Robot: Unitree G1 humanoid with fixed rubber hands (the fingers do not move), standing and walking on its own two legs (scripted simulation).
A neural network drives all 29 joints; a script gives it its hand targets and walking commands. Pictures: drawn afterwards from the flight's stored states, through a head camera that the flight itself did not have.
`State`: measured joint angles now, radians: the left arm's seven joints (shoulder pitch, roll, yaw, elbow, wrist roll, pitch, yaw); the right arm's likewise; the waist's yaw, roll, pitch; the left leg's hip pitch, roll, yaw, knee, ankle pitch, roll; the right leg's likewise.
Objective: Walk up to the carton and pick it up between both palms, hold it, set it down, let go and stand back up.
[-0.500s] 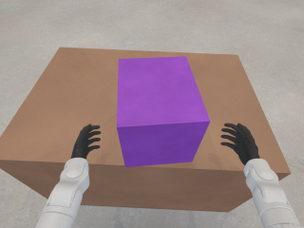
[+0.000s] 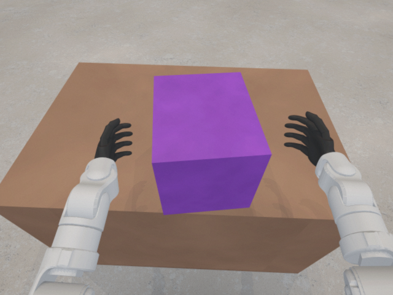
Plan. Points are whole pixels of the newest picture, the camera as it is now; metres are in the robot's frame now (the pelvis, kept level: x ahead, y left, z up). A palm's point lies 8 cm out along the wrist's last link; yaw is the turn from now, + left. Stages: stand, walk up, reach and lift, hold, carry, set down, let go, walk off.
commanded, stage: reach and lift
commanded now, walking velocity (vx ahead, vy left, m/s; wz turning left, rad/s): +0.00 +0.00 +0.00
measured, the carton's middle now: (202, 142) +0.50 +0.00 -0.02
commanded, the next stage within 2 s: none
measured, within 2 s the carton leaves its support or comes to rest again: neither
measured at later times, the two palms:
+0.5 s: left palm (113, 122) +0.41 +0.18 +0.14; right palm (318, 113) +0.44 -0.23 +0.15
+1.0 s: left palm (113, 153) +0.40 +0.21 +0.04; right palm (307, 144) +0.42 -0.23 +0.07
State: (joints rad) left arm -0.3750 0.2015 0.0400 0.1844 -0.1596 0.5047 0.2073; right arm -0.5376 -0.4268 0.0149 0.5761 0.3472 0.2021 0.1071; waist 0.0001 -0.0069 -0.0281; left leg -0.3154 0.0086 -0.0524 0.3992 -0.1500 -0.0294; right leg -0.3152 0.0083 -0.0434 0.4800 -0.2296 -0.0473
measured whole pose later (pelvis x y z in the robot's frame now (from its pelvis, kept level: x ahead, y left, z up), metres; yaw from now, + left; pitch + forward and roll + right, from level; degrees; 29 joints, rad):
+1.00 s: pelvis +0.01 +0.00 +0.00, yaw +0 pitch +9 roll +1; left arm -0.64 0.20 0.09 0.98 -0.16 -0.09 0.17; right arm -0.80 -0.41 0.15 1.15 0.35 -0.12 0.11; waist 0.00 0.01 -0.07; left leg -0.42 0.02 -0.05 0.42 -0.17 -0.04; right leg -0.41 0.02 -0.04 0.47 -0.23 -0.05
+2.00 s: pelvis +0.02 +0.01 -0.01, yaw -1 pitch +19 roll +0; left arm -0.64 0.08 0.07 1.11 -0.11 -0.31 0.18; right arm -0.80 -0.24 0.08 1.23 0.29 -0.29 0.03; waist 0.01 0.04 -0.18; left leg -0.65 0.03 -0.05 0.51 -0.20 -0.04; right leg -0.61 0.03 -0.04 0.51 -0.23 -0.04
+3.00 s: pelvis +0.02 +0.01 -0.01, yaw -1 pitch +18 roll +0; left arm -0.64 0.01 0.25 1.13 0.04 -0.38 0.20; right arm -0.79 -0.12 -0.32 1.23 -0.15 -0.36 0.04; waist 0.01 0.04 -0.18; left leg -0.65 0.03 -0.05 0.51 -0.19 -0.04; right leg -0.61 0.03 -0.04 0.51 -0.22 -0.04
